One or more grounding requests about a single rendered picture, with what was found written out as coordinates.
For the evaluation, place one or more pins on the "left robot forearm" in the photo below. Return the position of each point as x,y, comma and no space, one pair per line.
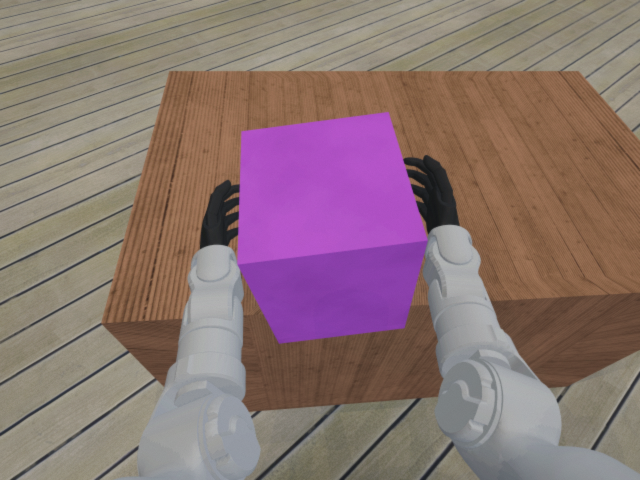
211,336

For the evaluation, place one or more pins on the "left robot hand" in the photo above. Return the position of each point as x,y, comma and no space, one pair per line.
215,222

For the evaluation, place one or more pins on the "right robot forearm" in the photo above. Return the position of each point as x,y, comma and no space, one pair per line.
462,314

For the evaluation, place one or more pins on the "right robot hand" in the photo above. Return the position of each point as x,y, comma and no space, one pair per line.
439,207

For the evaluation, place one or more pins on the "robot right upper arm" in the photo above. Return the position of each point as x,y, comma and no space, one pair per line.
507,426

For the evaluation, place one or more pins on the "pedestal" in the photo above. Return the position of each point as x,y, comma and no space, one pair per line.
546,179

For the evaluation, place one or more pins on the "carton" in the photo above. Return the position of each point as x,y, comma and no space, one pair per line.
330,238

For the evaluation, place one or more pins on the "robot left upper arm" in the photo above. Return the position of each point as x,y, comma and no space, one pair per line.
211,438

